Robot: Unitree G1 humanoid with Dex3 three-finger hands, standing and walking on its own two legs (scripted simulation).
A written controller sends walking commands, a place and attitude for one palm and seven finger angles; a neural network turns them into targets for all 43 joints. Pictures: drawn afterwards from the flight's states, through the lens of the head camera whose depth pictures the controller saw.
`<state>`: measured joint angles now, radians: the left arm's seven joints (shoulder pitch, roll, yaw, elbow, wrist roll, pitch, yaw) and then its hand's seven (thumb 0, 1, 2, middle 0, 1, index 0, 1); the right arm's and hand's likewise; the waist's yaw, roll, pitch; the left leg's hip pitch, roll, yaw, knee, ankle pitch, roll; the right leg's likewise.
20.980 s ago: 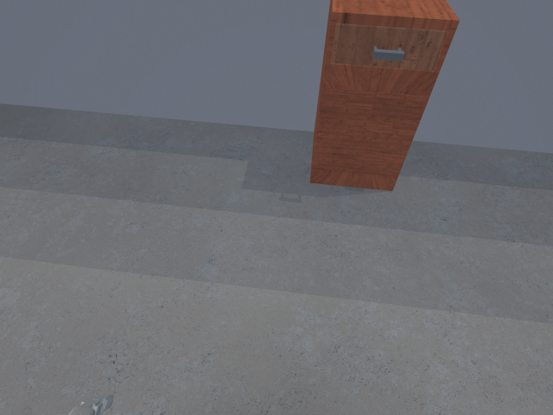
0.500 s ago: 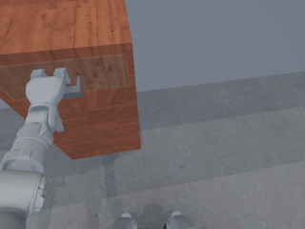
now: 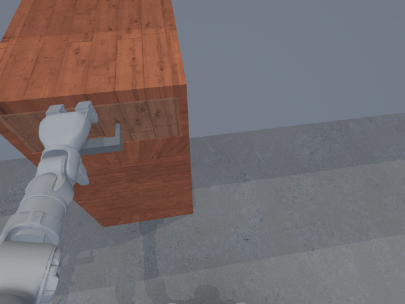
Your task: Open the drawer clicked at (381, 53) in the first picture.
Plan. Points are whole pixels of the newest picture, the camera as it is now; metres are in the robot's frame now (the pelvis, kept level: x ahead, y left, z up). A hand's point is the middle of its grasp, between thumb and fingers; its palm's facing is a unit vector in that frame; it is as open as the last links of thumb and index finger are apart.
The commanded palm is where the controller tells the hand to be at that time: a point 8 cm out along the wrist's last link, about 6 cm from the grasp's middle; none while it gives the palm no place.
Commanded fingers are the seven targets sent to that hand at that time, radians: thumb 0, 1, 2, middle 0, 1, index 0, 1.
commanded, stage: lift the fingers back up to retry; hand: left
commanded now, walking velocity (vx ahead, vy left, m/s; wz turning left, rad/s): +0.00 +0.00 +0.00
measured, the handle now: (98, 138) +0.48 +0.25 -0.01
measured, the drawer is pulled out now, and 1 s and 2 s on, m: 0.00 0.00 0.00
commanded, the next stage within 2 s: re-aim the fingers above the handle in 0.26 s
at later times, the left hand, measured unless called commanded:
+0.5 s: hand (70, 150) +0.41 +0.27 +0.04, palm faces -0.03 -0.02 -1.00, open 13.8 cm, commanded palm +0.40 +0.27 +0.11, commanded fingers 0.00 -0.50 0.30 -0.30 -1.20 -0.30 -1.20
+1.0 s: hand (72, 141) +0.43 +0.28 +0.04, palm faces -0.05 -0.01 -1.00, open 13.8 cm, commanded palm +0.41 +0.27 +0.10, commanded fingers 0.00 -0.50 0.30 -0.30 -1.20 -0.30 -1.20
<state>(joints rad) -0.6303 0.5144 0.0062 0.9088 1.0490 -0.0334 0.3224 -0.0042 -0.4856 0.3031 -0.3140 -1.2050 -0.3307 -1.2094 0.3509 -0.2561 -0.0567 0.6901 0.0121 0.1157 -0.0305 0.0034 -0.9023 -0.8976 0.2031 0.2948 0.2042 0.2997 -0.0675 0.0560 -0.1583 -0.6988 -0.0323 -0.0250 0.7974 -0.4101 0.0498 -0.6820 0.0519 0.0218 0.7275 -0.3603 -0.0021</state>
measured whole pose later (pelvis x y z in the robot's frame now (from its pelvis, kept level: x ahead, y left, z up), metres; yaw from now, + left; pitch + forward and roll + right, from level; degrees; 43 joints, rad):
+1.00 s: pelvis +0.00 -0.01 +0.01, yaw +0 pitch +17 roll -1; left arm -0.63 0.55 0.05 0.92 1.06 -0.06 0.28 0.00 -0.48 0.30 -0.31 -1.20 -0.33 -1.21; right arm 0.33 -0.26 -0.05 0.69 0.02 0.14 -0.04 0.00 -0.90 -0.90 0.20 0.29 0.20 0.30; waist -0.06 0.05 -0.13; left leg -0.64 -0.03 -0.01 0.73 -0.39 0.04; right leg -0.64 0.06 0.03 0.69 -0.35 -0.02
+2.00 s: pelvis +0.00 -0.01 +0.01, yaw +1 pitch +14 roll -1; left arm -0.61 0.50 -0.06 0.87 1.01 -0.03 0.20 -0.01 -0.49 0.30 -0.31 -1.20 -0.32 -1.20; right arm 0.32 -0.26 -0.06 0.68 0.02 0.12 -0.05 0.00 -0.90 -0.90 0.20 0.29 0.20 0.30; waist -0.03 0.06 -0.13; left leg -0.58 -0.04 -0.04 0.71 -0.37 0.04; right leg -0.57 0.04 0.01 0.67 -0.34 -0.01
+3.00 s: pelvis +0.00 -0.01 +0.00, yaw +1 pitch +19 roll -2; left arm -0.64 0.49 0.00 0.92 1.09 -0.10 0.35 0.00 -0.49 0.30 -0.31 -1.20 -0.32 -1.20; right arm 0.32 -0.26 -0.07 0.70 0.00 0.10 -0.03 0.00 -0.90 -0.90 0.20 0.29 0.20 0.30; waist -0.05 0.04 -0.15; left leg -0.73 -0.03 -0.04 0.82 -0.42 0.04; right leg -0.71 0.05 0.00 0.77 -0.38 -0.02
